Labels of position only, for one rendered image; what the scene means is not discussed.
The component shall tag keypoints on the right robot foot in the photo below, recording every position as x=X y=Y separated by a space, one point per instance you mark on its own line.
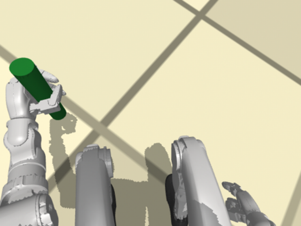
x=170 y=197

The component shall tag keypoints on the can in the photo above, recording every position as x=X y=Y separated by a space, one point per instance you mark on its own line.
x=30 y=77

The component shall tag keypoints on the right robot hand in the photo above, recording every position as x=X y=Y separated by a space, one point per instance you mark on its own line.
x=240 y=208

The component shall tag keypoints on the left robot hand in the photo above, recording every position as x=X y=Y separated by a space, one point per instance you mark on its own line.
x=20 y=103

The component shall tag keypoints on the left robot arm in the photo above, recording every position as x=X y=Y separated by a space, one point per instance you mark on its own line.
x=25 y=200

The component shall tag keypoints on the right robot arm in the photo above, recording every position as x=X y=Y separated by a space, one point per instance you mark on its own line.
x=258 y=219

